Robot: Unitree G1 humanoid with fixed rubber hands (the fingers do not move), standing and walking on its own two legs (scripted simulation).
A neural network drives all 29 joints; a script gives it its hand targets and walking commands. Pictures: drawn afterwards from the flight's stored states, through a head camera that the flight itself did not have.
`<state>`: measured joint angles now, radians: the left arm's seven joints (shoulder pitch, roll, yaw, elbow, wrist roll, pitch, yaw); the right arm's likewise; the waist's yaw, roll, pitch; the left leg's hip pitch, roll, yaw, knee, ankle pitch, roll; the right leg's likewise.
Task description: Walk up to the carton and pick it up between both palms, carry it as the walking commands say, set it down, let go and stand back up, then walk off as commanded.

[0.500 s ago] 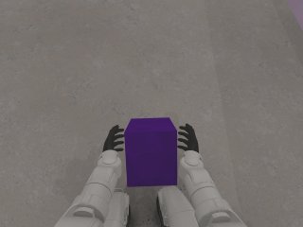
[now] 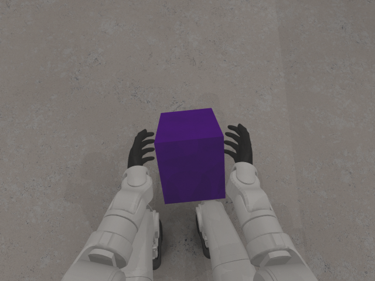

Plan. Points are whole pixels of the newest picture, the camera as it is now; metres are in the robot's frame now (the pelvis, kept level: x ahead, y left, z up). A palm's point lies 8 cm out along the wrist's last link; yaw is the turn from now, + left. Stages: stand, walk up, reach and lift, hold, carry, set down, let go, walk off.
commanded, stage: set down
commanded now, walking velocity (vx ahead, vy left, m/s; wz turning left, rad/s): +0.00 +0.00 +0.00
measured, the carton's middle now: (190, 151) +0.40 -0.06 -0.20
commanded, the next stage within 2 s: none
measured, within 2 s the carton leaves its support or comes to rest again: neither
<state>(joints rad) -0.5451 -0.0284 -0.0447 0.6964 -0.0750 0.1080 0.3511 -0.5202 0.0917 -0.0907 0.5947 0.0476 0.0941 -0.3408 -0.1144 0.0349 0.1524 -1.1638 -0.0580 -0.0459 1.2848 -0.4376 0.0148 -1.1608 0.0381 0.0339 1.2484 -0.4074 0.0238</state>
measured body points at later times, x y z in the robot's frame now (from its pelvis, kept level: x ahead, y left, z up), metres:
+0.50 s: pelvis -0.02 +0.00 -0.10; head +0.20 -0.02 +0.29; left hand +0.42 +0.05 -0.19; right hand +0.40 -0.18 -0.17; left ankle +0.09 +0.10 -0.61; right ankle +0.10 -0.13 -0.61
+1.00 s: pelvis -0.07 -0.01 -0.17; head +0.24 -0.04 +0.15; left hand +0.44 +0.05 -0.29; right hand +0.41 -0.18 -0.27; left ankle +0.09 +0.10 -0.61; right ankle +0.10 -0.13 -0.61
